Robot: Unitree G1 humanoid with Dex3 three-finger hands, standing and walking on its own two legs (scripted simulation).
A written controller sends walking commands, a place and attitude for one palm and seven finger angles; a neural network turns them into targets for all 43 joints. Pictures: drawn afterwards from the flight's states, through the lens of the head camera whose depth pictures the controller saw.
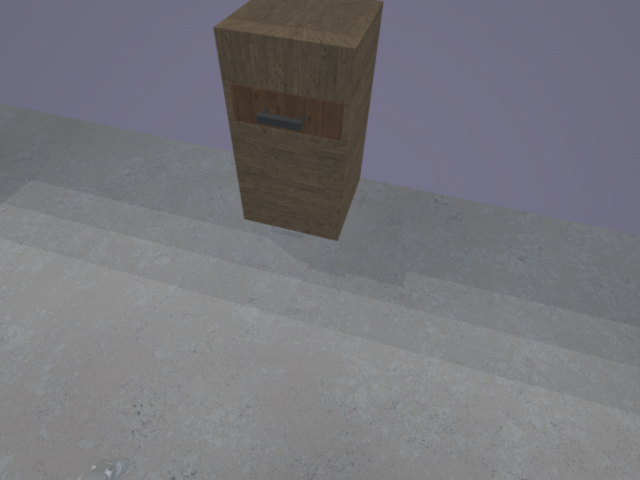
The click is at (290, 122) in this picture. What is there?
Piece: drawer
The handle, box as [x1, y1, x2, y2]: [256, 108, 305, 130]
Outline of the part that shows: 256,115 257,122 300,130 302,122 305,118 305,115 303,115 300,119 295,119 268,114 266,112 267,108 265,108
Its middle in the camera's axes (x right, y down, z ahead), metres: -0.13 -0.40 +1.28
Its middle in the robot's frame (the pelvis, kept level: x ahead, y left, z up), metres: +1.20 +0.19 -0.20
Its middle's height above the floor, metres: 0.57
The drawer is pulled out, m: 0.00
